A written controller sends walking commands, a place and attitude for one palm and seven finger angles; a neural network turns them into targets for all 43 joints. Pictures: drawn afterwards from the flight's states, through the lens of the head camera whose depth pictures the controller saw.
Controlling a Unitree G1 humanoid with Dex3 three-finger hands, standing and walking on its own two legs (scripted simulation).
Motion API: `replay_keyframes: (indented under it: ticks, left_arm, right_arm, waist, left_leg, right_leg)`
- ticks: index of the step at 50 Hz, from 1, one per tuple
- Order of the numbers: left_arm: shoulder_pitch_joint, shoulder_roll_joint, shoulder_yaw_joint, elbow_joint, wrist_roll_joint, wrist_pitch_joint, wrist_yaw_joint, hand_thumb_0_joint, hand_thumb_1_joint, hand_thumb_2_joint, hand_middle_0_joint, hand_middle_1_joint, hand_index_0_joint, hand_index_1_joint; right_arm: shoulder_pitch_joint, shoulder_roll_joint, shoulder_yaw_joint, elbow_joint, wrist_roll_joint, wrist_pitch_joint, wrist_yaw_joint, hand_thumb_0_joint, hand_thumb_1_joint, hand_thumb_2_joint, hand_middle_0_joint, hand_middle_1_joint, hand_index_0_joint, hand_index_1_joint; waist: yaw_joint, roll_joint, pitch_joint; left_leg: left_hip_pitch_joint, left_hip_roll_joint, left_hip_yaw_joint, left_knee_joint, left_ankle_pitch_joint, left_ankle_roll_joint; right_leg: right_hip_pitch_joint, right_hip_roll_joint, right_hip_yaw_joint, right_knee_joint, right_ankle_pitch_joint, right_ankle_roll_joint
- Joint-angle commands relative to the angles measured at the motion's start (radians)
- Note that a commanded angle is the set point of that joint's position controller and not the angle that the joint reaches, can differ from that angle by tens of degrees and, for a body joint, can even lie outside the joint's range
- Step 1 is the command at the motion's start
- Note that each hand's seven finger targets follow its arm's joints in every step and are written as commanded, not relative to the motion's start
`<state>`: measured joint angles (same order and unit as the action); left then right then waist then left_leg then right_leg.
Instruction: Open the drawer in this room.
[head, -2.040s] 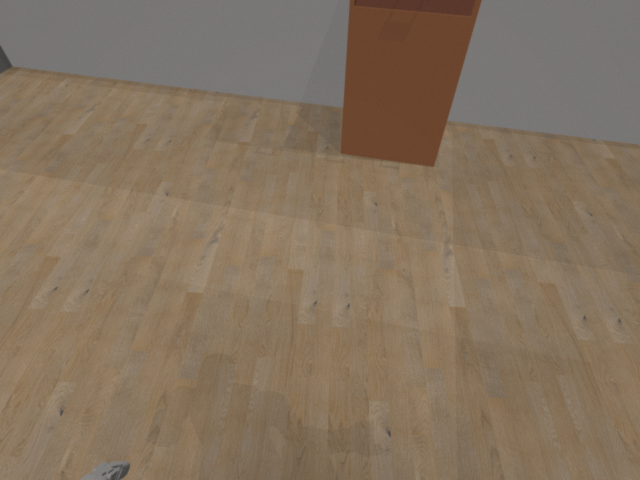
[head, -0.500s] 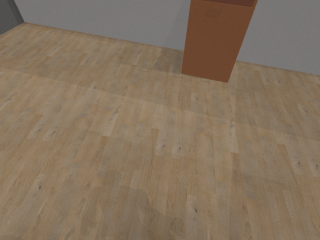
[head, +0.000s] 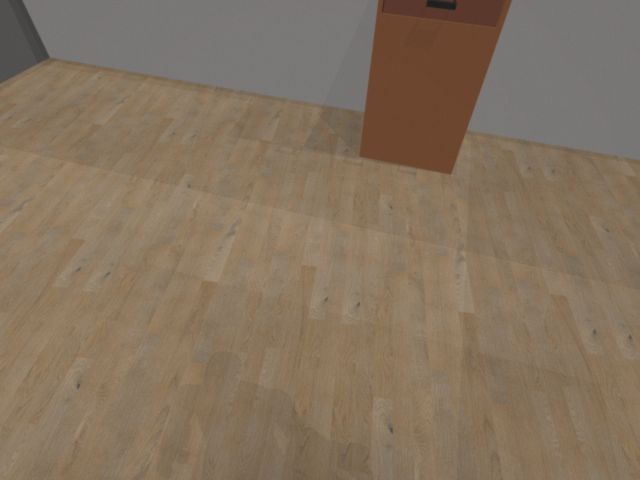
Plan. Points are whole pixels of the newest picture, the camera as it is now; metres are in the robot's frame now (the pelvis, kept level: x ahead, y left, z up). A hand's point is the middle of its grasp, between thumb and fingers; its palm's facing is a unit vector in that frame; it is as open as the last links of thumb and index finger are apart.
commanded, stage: stand and wait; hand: left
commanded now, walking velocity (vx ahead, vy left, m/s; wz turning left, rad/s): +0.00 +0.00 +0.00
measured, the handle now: (441, 2) +1.74 -0.34 +0.01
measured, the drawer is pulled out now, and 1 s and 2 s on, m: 0.00 0.00 0.00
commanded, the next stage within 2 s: turn or walk to find it in 0.38 s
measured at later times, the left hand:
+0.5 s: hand out of the picture +0.09 +0.24 -0.15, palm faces -0.02 -0.94 -0.34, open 7.3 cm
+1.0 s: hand out of the picture +0.05 +0.19 -0.17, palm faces +0.21 -0.94 -0.26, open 7.3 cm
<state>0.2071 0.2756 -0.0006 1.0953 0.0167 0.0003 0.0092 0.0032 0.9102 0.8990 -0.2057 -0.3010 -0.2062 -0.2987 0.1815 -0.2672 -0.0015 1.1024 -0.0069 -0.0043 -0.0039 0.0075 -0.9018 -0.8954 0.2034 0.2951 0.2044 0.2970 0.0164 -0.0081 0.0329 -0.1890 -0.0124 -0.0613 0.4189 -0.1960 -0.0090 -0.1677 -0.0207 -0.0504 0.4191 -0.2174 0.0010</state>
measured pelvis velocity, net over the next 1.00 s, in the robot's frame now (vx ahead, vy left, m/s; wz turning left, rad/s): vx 0.00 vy -0.02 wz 0.22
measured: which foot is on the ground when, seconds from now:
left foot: down 0.00-1.00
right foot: down 0.00-0.76, up 0.78-1.00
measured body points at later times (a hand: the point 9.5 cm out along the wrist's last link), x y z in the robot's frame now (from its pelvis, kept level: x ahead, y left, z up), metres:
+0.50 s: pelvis +0.01 -0.01 +0.00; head +0.02 -0.01 +0.45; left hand +0.09 +0.29 -0.13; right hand +0.08 -0.31 -0.13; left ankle +0.02 +0.13 -0.74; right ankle +0.01 -0.12 -0.74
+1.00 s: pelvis +0.00 -0.02 -0.01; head +0.04 -0.02 +0.44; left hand +0.03 +0.24 -0.15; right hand +0.07 -0.25 -0.16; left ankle +0.02 +0.12 -0.74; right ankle -0.01 -0.14 -0.72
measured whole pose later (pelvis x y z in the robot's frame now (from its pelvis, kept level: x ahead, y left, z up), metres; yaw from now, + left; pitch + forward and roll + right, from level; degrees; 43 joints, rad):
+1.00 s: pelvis +0.00 -0.02 -0.01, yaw +13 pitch +2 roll +0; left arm 0.16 0.21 0.03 0.93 0.00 0.04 0.02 0.00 0.91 0.90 -0.20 -0.30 -0.20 -0.30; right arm 0.26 -0.19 -0.04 0.98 -0.02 0.04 -0.01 0.01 -0.90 -0.90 0.21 0.30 0.21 0.30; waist -0.03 0.02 0.07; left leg -0.34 -0.07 -0.20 0.49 -0.17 -0.02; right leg -0.31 0.01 0.00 0.73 -0.46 0.04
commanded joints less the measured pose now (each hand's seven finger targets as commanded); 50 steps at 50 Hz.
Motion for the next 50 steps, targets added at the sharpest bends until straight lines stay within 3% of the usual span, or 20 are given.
replay_keyframes:
  ticks: [1, 9, 21, 25, 28, 32, 35, 36, 37, 38, 39, 40, 41, 43, 46, 48, 50]
  left_arm:
    - [-0.03, 0.197, 0.041, -0.06, -0.003, -0.024, 0.008, 0.0, 0.9, 0.9, -0.2, -0.3, -0.2, -0.3]
    - [-0.072, 0.246, 0.042, -0.067, -0.004, -0.024, 0.001, 0.0, 0.9, 0.9, -0.2, -0.3, -0.2, -0.3]
    - [-0.107, 0.274, 0.041, -0.075, -0.006, -0.022, -0.001, 0.0, 0.9, 0.9, -0.2, -0.3, -0.2, -0.3]
    - [-0.065, 0.184, 0.031, -0.083, -0.007, 0.007, 0.011, 0.0, 0.9, 0.9, -0.2, -0.3, -0.2, -0.3]
    - [-0.041, 0.177, 0.038, -0.104, -0.006, 0.018, 0.018, 0.0, 0.9, 0.9, -0.2, -0.3, -0.2, -0.3]
    - [-0.045, 0.192, 0.054, -0.154, -0.001, 0.022, 0.024, 0.0, 0.9, 0.9, -0.2, -0.3, -0.2, -0.3]
    - [-0.063, 0.173, 0.058, -0.192, 0.003, 0.027, 0.027, 0.0, 0.9, 0.9, -0.2, -0.3, -0.2, -0.3]
    - [-0.07, 0.16, 0.059, -0.199, 0.003, 0.031, 0.026, 0.0, 0.9, 0.9, -0.2, -0.3, -0.2, -0.3]
    - [-0.068, 0.13, 0.058, -0.208, -0.001, 0.034, 0.023, 0.0, 0.9, 0.9, -0.2, -0.3, -0.2, -0.3]
    - [-0.082, 0.1, 0.054, -0.221, -0.006, 0.035, 0.022, 0.0, 0.9, 0.9, -0.2, -0.3, -0.2, -0.3]
    - [-0.08, 0.087, 0.057, -0.236, -0.004, 0.033, 0.027, 0.0, 0.9, 0.9, -0.2, -0.3, -0.2, -0.3]
    - [-0.066, 0.086, 0.061, -0.233, -0.003, 0.032, 0.028, 0.0, 0.9, 0.9, -0.2, -0.3, -0.2, -0.3]
    - [-0.056, 0.077, 0.062, -0.227, -0.004, 0.028, 0.025, 0.0, 0.9, 0.9, -0.2, -0.3, -0.2, -0.3]
    - [-0.047, 0.052, 0.058, -0.225, -0.008, 0.021, 0.02, 0.0, 0.9, 0.9, -0.2, -0.3, -0.2, -0.3]
    - [-0.037, 0.018, 0.056, -0.236, -0.016, 0.018, 0.02, 0.0, 0.9, 0.9, -0.2, -0.3, -0.2, -0.3]
    - [0.002, 0.019, 0.058, -0.231, -0.018, 0.015, 0.02, 0.0, 0.9, 0.9, -0.2, -0.3, -0.2, -0.3]
    - [0.081, 0.022, 0.062, -0.209, -0.017, 0.008, 0.025, 0.0, 0.9, 0.9, -0.2, -0.3, -0.2, -0.3]
  right_arm:
    - [-0.037, -0.204, -0.034, -0.057, -0.002, -0.024, -0.01, 0.0, -0.9, -0.9, 0.2, 0.3, 0.2, 0.3]
    - [-0.063, -0.246, -0.031, -0.062, -0.003, -0.023, -0.005, 0.0, -0.9, -0.9, 0.2, 0.3, 0.2, 0.3]
    - [-0.093, -0.278, -0.026, -0.068, -0.003, -0.021, -0.002, 0.0, -0.9, -0.9, 0.2, 0.3, 0.2, 0.3]
    - [-0.051, -0.178, -0.01, -0.079, -0.007, 0.004, 0.001, 0.0, -0.9, -0.9, 0.2, 0.3, 0.2, 0.3]
    - [-0.028, -0.157, -0.013, -0.099, -0.009, 0.019, 0.002, 0.0, -0.9, -0.9, 0.2, 0.3, 0.2, 0.3]
    - [0.018, -0.139, -0.033, -0.131, -0.008, 0.032, 0.0, 0.0, -0.9, -0.9, 0.2, 0.3, 0.2, 0.3]
    - [0.052, -0.12, -0.047, -0.146, -0.009, 0.038, 0.001, 0.0, -0.9, -0.9, 0.2, 0.3, 0.2, 0.3]
    - [0.064, -0.122, -0.051, -0.148, -0.012, 0.037, 0.003, 0.0, -0.9, -0.9, 0.2, 0.3, 0.2, 0.3]
    - [0.074, -0.141, -0.055, -0.156, -0.016, 0.033, 0.004, 0.0, -0.9, -0.9, 0.2, 0.3, 0.2, 0.3]
    - [0.095, -0.183, -0.064, -0.163, -0.021, 0.025, 0.002, 0.0, -0.9, -0.9, 0.2, 0.3, 0.2, 0.3]
    - [0.121, -0.189, -0.071, -0.162, -0.017, 0.018, -0.007, 0.0, -0.9, -0.9, 0.2, 0.3, 0.2, 0.3]
    - [0.116, -0.19, -0.075, -0.164, -0.014, 0.018, -0.016, 0.0, -0.9, -0.9, 0.2, 0.3, 0.2, 0.3]
    - [0.1, -0.175, -0.077, -0.168, -0.014, 0.017, -0.02, 0.0, -0.9, -0.9, 0.2, 0.3, 0.2, 0.3]
    - [0.092, -0.162, -0.08, -0.178, -0.015, 0.017, -0.024, 0.0, -0.9, -0.9, 0.2, 0.3, 0.2, 0.3]
    - [0.108, -0.151, -0.09, -0.178, -0.018, 0.023, -0.025, 0.0, -0.9, -0.9, 0.2, 0.3, 0.2, 0.3]
    - [0.103, -0.149, -0.096, -0.182, -0.018, 0.029, -0.02, 0.0, -0.9, -0.9, 0.2, 0.3, 0.2, 0.3]
    - [0.085, -0.125, -0.093, -0.185, -0.009, 0.031, -0.016, 0.0, -0.9, -0.9, 0.2, 0.3, 0.2, 0.3]
  waist:
    - [-0.004, 0.016, -0.019]
    - [-0.004, 0.013, -0.023]
    - [-0.006, 0.023, -0.043]
    - [-0.001, 0.015, -0.043]
    - [0.002, -0.022, -0.049]
    - [-0.011, -0.098, -0.088]
    - [-0.031, -0.094, -0.061]
    - [-0.039, -0.04, -0.052]
    - [-0.045, 0.085, -0.039]
    - [-0.057, 0.23, -0.024]
    - [-0.06, 0.277, -0.043]
    - [-0.048, 0.247, -0.063]
    - [-0.037, 0.2, -0.087]
    - [-0.036, 0.151, -0.125]
    - [-0.046, 0.159, -0.142]
    - [-0.037, 0.153, -0.149]
    - [-0.001, 0.133, -0.166]
  left_leg:
    - [-0.033, 0.104, -0.09, -0.09, 0.064, 0.038]
    - [-0.017, 0.107, -0.088, -0.105, 0.056, 0.035]
    - [0.003, 0.115, -0.082, -0.096, 0.13, 0.03]
    - [-0.07, 0.106, -0.081, -0.04, 0.164, 0.02]
    - [-0.126, 0.087, -0.072, 0.03, 0.173, 0.015]
    - [-0.13, 0.058, -0.017, 0.192, 0.129, 0.004]
    - [-0.106, 0.074, 0.004, 0.216, 0.065, 0.01]
    - [-0.085, 0.092, -0.038, 0.164, 0.108, 0.024]
    - [-0.097, 0.139, -0.172, 0.073, 0.185, 0.059]
    - [-0.117, 0.23, -0.398, -0.073, 0.236, 0.13]
    - [-0.053, 0.273, -0.512, -0.135, 0.308, 0.195]
    - [-0.015, 0.278, -0.51, -0.124, 0.295, 0.221]
    - [0.026, 0.259, -0.469, -0.093, 0.318, 0.226]
    - [0.068, 0.225, -0.4, -0.047, 0.385, 0.219]
    - [0.076, 0.202, -0.399, -0.025, 0.434, 0.21]
    - [0.04, 0.163, -0.373, -0.004, 0.417, 0.177]
    - [-0.053, 0.114, -0.328, 0.031, 0.268, 0.118]
  right_leg:
    - [0.013, -0.104, 0.124, -0.106, -0.028, -0.029]
    - [0.015, -0.107, 0.139, -0.127, -0.045, -0.03]
    - [0.041, -0.112, 0.124, -0.11, 0.043, -0.028]
    - [0.046, -0.125, 0.093, -0.051, 0.059, -0.008]
    - [0.051, -0.157, 0.09, -0.027, 0.079, -0.016]
    - [0.017, -0.261, 0.108, -0.01, 0.147, -0.081]
    - [-0.072, -0.278, 0.056, 0.046, 0.119, -0.094]
    - [-0.118, -0.239, 0.019, 0.097, 0.056, -0.067]
    - [-0.149, -0.145, -0.039, 0.211, -0.026, -0.019]
    - [-0.179, -0.026, -0.074, 0.376, -0.188, 0.026]
    - [-0.251, 0.004, 0.001, 0.524, -0.367, 0.027]
    - [-0.29, -0.01, 0.062, 0.603, -0.373, 0.022]
    - [-0.316, -0.013, 0.085, 0.622, -0.339, 0.025]
    - [-0.305, -0.007, 0.079, 0.562, -0.312, 0.035]
    - [-0.235, 0.017, 0.073, 0.393, -0.299, 0.038]
    - [-0.144, 0.041, 0.049, 0.246, -0.227, 0.038]
    - [0.032, 0.035, 0.039, 0.007, -0.047, 0.038]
